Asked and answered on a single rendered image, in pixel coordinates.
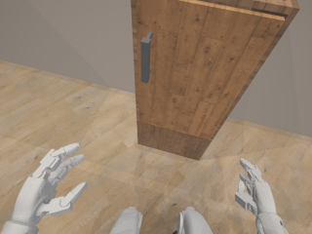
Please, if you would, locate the handle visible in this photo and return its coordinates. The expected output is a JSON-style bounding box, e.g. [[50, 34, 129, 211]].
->
[[140, 31, 153, 84]]

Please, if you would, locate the robot left thigh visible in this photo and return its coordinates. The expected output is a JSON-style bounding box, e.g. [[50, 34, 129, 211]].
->
[[109, 208, 143, 234]]

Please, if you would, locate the cupboard door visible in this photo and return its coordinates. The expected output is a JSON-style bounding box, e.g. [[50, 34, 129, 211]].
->
[[136, 0, 285, 140]]

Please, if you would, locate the robot right forearm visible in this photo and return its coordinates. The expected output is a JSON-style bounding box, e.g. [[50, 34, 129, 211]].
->
[[255, 213, 289, 234]]

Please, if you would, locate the robot right hand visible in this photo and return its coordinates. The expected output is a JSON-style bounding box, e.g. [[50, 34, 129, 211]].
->
[[235, 158, 277, 216]]

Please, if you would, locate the robot thigh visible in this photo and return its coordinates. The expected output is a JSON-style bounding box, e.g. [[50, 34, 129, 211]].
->
[[109, 208, 143, 234], [177, 210, 213, 234]]

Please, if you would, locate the robot right thigh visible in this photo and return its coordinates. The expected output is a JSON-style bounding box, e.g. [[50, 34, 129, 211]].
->
[[177, 210, 213, 234]]

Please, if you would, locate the robot left hand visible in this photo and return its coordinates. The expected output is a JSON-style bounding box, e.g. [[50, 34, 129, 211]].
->
[[11, 142, 88, 225]]

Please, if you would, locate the robot left forearm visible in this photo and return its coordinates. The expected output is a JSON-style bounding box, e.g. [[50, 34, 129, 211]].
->
[[0, 219, 39, 234]]

